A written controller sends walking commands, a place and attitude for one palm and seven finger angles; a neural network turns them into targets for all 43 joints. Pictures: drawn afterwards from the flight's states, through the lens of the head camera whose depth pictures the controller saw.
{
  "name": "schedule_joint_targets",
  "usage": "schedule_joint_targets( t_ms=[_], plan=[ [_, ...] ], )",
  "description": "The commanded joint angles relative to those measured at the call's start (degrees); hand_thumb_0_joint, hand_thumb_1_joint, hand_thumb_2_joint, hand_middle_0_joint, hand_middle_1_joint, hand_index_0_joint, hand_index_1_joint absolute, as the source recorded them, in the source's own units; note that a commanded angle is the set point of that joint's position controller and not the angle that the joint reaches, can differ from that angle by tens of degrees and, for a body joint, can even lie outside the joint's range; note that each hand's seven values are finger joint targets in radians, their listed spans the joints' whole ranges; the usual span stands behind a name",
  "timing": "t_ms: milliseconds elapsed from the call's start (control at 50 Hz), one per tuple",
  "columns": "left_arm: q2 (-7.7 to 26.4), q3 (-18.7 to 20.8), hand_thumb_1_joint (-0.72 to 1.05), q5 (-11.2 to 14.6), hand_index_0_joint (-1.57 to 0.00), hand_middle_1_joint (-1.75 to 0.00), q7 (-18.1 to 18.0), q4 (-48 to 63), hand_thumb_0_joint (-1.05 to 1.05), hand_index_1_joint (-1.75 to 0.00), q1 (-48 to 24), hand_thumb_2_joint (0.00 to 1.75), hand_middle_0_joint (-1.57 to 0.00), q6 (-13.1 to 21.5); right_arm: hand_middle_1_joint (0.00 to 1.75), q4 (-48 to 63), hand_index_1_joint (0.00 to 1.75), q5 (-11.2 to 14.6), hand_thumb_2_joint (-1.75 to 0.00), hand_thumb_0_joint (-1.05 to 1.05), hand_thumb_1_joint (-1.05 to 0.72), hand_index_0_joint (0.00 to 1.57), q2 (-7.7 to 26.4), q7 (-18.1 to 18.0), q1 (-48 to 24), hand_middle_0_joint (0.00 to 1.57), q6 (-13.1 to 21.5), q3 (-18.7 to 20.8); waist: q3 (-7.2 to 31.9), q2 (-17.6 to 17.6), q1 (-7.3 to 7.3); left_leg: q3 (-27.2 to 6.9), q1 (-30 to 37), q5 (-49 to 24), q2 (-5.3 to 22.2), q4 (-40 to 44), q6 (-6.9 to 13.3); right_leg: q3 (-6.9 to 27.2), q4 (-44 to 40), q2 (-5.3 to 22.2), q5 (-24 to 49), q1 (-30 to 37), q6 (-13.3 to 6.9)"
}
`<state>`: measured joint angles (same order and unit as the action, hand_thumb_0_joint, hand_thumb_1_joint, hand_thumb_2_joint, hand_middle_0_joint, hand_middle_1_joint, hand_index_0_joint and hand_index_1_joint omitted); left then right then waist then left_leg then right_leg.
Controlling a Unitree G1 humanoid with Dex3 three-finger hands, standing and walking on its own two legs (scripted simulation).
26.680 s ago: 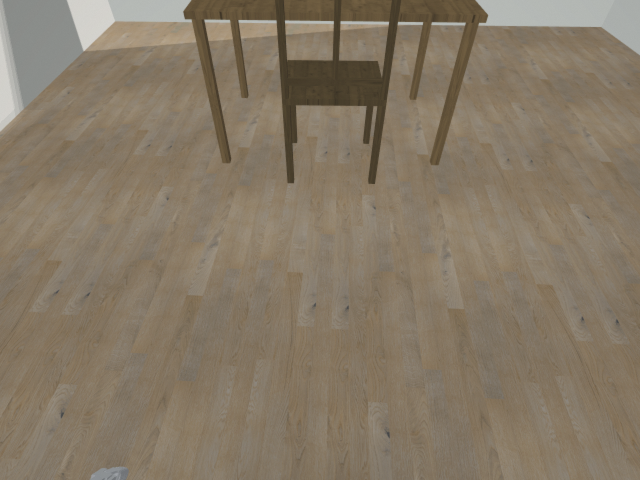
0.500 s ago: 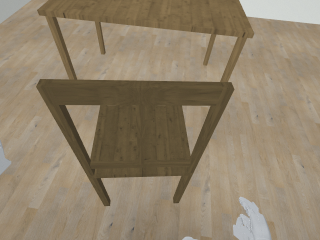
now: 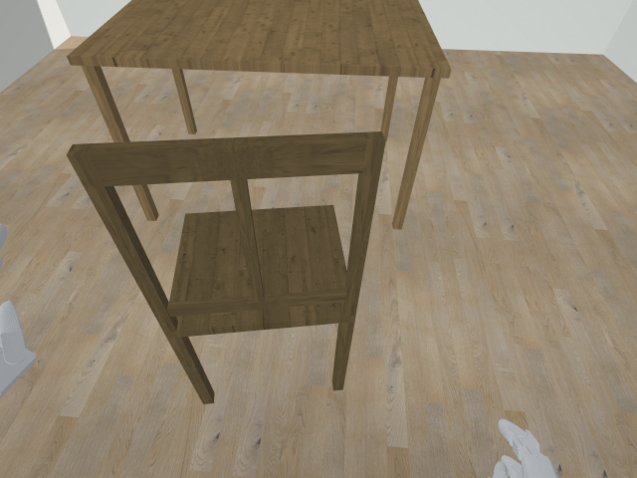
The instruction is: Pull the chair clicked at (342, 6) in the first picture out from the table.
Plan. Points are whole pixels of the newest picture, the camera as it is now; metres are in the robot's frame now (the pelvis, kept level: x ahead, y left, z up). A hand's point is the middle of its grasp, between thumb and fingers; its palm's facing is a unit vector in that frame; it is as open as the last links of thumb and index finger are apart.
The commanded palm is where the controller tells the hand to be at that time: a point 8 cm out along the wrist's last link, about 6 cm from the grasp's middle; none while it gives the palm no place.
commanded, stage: stop stepping back and stand still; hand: left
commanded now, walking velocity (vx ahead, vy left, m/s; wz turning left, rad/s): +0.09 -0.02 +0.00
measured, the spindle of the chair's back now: (250, 247) +0.52 +0.14 -0.06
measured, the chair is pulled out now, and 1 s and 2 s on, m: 0.61 0.61 0.61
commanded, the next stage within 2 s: let the arm hang, fingers relaxed in 0.50 s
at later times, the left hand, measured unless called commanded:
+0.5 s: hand out of the picture +0.15 +0.26 +0.17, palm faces +0.48 -0.76 -0.44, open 7.5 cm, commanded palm +0.09 +0.30 +0.18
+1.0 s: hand out of the picture +0.05 +0.18 -0.17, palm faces +0.10 -0.98 -0.16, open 6.9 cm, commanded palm none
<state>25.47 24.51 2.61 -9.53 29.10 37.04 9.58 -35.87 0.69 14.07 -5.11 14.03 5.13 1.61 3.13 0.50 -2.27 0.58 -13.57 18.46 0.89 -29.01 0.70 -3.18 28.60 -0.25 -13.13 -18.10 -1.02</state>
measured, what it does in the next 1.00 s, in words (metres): stands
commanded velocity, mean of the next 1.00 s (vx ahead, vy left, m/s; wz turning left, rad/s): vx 0.06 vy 0.01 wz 0.00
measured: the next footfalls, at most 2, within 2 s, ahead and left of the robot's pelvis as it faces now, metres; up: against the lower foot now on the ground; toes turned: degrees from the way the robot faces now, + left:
none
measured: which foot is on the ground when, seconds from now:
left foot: down 0.00-1.00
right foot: down 0.00-1.00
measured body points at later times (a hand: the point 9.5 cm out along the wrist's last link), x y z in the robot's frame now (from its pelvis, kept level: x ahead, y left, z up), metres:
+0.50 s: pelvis -0.04 -0.01 +0.00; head -0.05 -0.01 +0.45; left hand +0.12 +0.30 +0.19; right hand +0.11 -0.23 -0.09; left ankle -0.03 +0.12 -0.73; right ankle +0.02 -0.10 -0.74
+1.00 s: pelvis -0.01 +0.00 +0.00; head +0.01 +0.03 +0.45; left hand +0.04 +0.23 -0.15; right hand +0.01 -0.23 -0.14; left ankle -0.03 +0.12 -0.74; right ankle +0.02 -0.10 -0.74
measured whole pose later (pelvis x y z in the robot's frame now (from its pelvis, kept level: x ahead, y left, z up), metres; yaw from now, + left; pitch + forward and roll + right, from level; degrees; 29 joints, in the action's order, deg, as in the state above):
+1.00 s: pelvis -0.01 +0.00 +0.00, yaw +3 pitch -1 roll +0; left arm 9.4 1.7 -0.6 -1.9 -50.3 14.2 -1.9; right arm -55.5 -1.4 9.0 -1.9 18.4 0.2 0.1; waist -3.6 -2.3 0.1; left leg -1.8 -11.0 16.2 -0.7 -27.8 0.5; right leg -3.5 26.3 0.2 -11.9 -13.8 -1.0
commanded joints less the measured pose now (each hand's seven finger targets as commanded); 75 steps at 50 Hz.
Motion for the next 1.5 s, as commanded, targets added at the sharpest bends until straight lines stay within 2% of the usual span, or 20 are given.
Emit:
schedule_joint_targets(
  t_ms=[0,20,40,100,180,360,420,500,560,580,600,640,680,700,760,840,880,1000,1180,1480],
  plan=[
    [8.24,5.49,0.90,-0.03,-0.20,-0.30,-1.01,10.57,0.00,-0.30,-1.35,0.90,-0.20,3.85,0.30,8.93,0.30,1.47,-0.90,0.00,-0.90,0.20,6.39,0.30,-6.48,0.20,4.85,2.75,3.21,0.28,2.57,-3.89,3.07,-11.73,6.88,8.31,1.73,7.99,-5.92,6.44,5.38,9.58,0.95],
    [8.51,5.73,0.90,-0.31,-0.20,-0.30,-1.29,12.57,0.00,-0.30,-2.82,0.90,-0.20,4.08,0.30,8.86,0.30,0.72,-0.90,0.00,-0.90,0.20,5.31,0.32,-7.25,0.20,4.77,1.24,1.84,9.93,1.68,-6.28,-0.28,-8.71,7.21,11.25,2.26,5.50,-4.30,6.03,3.02,9.04,1.09],
    [9.16,5.84,0.90,-0.94,-0.20,-0.30,-1.47,14.58,0.00,-0.30,-5.70,0.90,-0.20,4.44,0.30,8.75,0.30,0.48,-0.90,0.00,-0.90,0.20,5.18,0.32,-7.48,0.20,4.85,0.96,-0.58,13.11,1.74,-7.40,-5.00,-3.84,7.71,12.97,2.46,4.35,-3.82,4.98,0.26,10.25,1.37],
    [8.98,5.37,0.90,-1.73,-0.20,-0.30,-1.68,12.17,0.00,-0.30,-9.89,0.90,-0.20,4.69,0.30,8.08,0.30,1.02,-0.90,0.00,-0.90,0.20,5.17,0.43,-5.94,0.20,5.55,1.40,-4.51,7.10,1.72,-6.82,-14.00,13.69,6.08,14.55,2.68,4.71,-5.73,4.12,-5.72,12.86,1.70],
    [6.73,4.42,0.90,-2.06,-0.20,-0.30,-1.77,7.44,0.00,-0.30,-11.34,0.90,-0.20,4.58,0.30,7.98,0.30,0.38,-0.90,0.00,-0.90,0.20,5.48,0.45,-5.11,0.20,5.63,1.52,-6.16,4.52,1.46,-6.03,-13.00,19.54,4.46,12.20,2.84,6.66,-7.78,2.99,-14.58,7.80,0.73],
    [6.57,4.30,0.90,-1.54,-0.20,-0.30,-1.20,7.12,0.00,-0.30,-11.16,0.90,-0.20,3.84,0.30,7.40,0.30,-0.34,-0.90,0.00,-0.90,0.20,4.64,0.93,-5.36,0.20,4.59,1.06,-4.25,-2.30,1.16,-4.16,-7.08,12.21,1.70,4.89,2.76,12.75,-12.97,5.61,-17.85,4.24,-1.33],
    [7.44,5.34,0.90,-1.56,-0.20,-0.30,-1.33,6.76,0.00,-0.30,-10.38,0.90,-0.20,4.05,0.30,7.15,0.30,-0.49,-0.90,0.00,-0.90,0.20,4.43,0.85,-5.32,0.20,4.49,0.83,-3.10,-1.74,1.18,-4.42,-6.46,10.84,1.68,5.55,2.79,12.71,-13.00,6.18,-17.13,5.39,-1.39],
    [8.10,5.68,0.90,-1.64,-0.20,-0.30,-1.18,8.19,0.00,-0.30,-10.45,0.90,-0.20,4.74,0.30,7.17,0.30,-0.09,-0.90,0.00,-0.90,0.20,4.50,0.90,-5.77,0.20,5.08,0.88,-3.44,2.34,1.60,-5.31,-6.43,9.12,3.00,9.00,2.83,10.81,-11.90,5.42,-12.03,6.83,-0.44],
    [7.29,5.47,0.90,-1.77,-0.20,-0.30,-1.29,7.50,0.00,-0.30,-9.29,0.90,-0.20,4.92,0.30,7.47,0.30,0.03,-0.90,0.00,-0.90,0.20,4.61,0.90,-5.86,0.20,5.38,0.97,-3.41,1.44,1.85,-5.65,-6.56,6.39,3.50,9.73,2.41,10.40,-11.27,5.11,-7.74,8.62,-0.18],
    [-6.30,-18.39,0.90,-6.58,-0.20,-0.30,7.10,-35.08,0.00,-0.30,-12.65,0.90,-0.20,-5.53,0.30,-5.53,0.30,-1.56,-0.90,0.00,-0.90,0.20,9.14,6.18,-3.07,0.20,4.72,2.97,-8.26,-0.63,-1.02,-6.55,-7.56,-7.32,3.27,-0.50,1.66,5.36,-0.18,6.68,4.71,-2.31,-1.15],
    [-11.79,-18.13,0.90,-5.47,-0.20,-0.30,8.39,-36.59,0.00,-0.30,-10.53,0.90,-0.20,-9.64,0.30,-5.94,0.30,-1.54,-0.90,0.00,-0.90,0.20,2.37,5.70,2.31,0.20,1.86,1.64,-3.23,-2.37,-0.17,-4.26,-3.57,-15.65,2.93,1.01,1.32,4.88,-1.64,5.92,9.79,-0.37,-0.89],
    [-12.55,-19.61,0.90,-4.71,-0.20,-0.30,8.55,-40.48,0.00,-0.30,-13.83,0.90,-0.20,-10.44,0.30,-5.09,0.30,-2.24,-0.90,0.00,-0.90,0.20,2.59,5.30,2.25,0.20,-0.15,0.85,-1.99,-3.71,1.19,-7.66,-6.32,-12.80,4.20,2.77,2.25,3.87,-0.14,5.36,5.47,2.32,-0.73],
    [-10.56,-19.91,0.90,-4.77,-0.20,-0.30,8.35,-46.37,0.00,-0.30,-17.22,0.90,-0.20,-10.30,0.30,-4.78,0.30,-2.54,-0.90,0.00,-0.90,0.20,3.66,5.18,1.68,0.20,-1.53,0.66,-1.24,-9.35,1.98,-8.03,-6.06,-16.52,3.19,2.00,2.25,5.16,-0.04,5.86,10.62,5.79,-1.75],
    [-10.02,-19.96,0.90,-4.78,-0.20,-0.30,8.25,-49.77,0.00,-0.30,-18.39,0.90,-0.20,-10.45,0.30,-5.29,0.30,-2.51,-0.90,0.00,-0.90,0.20,3.75,5.10,1.84,0.20,-2.10,0.67,-1.03,-9.99,2.11,-7.85,-4.32,-18.00,2.68,2.10,2.18,5.37,-0.01,5.92,12.11,6.06,-2.68],
    [-8.42,-20.92,0.90,-4.29,-0.20,-0.30,7.97,-60.47,0.00,-0.30,-19.77,0.90,-0.20,-10.36,0.30,-8.24,0.30,-2.24,-0.90,0.00,-0.90,0.20,3.94,4.49,2.25,0.20,-2.77,-0.26,1.06,-3.61,2.57,-7.61,-1.29,-23.69,2.93,3.46,1.55,6.06,0.02,5.94,16.07,9.97,-2.40],
    [-8.22,-22.32,0.90,-3.60,-0.20,-0.30,7.85,-72.62,0.00,-0.30,-19.11,0.90,-0.20,-10.16,0.30,-13.43,0.30,-1.73,-0.90,0.00,-0.90,0.20,2.39,3.72,3.07,0.20,-3.11,-1.39,-0.70,6.22,2.88,-6.47,0.55,-20.81,3.35,5.52,1.25,6.29,-2.86,5.39,11.77,10.94,-2.00],
    [-10.91,-21.15,0.90,-3.96,-0.20,-0.30,7.54,-74.79,0.00,-0.30,-17.78,0.90,-0.20,-10.08,0.30,-14.93,0.30,-2.14,-0.90,0.00,-0.90,0.20,-0.01,3.27,5.35,0.20,-3.19,-0.71,1.34,9.75,2.69,-6.20,1.81,-19.19,3.38,5.86,1.43,5.23,-3.79,5.19,11.51,11.99,-2.30],
    [-10.75,-22.64,0.90,-3.45,-0.20,-0.30,7.88,-80.70,0.00,-0.30,-19.60,0.90,-0.20,-10.27,0.30,-18.12,0.30,-1.69,-0.90,0.00,-0.90,0.20,-0.08,3.16,8.09,0.20,-4.04,-0.76,-5.52,2.20,2.49,-7.06,-1.58,-10.83,4.24,9.14,2.22,4.65,-6.44,4.97,6.94,10.37,-2.18],
    [-10.76,-23.48,0.90,-3.11,-0.20,-0.30,7.67,-85.95,0.00,-0.30,-17.74,0.90,-0.20,-9.92,0.30,-22.19,0.30,-1.34,-0.90,0.00,-0.90,0.20,-0.70,3.10,10.88,0.20,-3.98,-1.27,-5.90,-2.37,2.33,-5.82,-0.05,-9.94,3.72,8.79,2.13,6.34,-7.50,5.95,6.49,9.64,-2.38],
    [-13.21,-23.68,0.90,-3.13,-0.20,-0.30,7.23,-89.15,0.00,-0.30,-15.11,0.90,-0.20,-9.60,0.30,-25.52,0.30,-1.36,-0.90,0.00,-0.90,0.20,-3.60,2.82,11.46,0.20,-4.07,-1.65,-8.69,0.09,2.20,-4.97,0.35,-8.15,3.38,8.88,1.87,7.24,-8.52,5.79,3.58,6.68,-2.73]
  ],
)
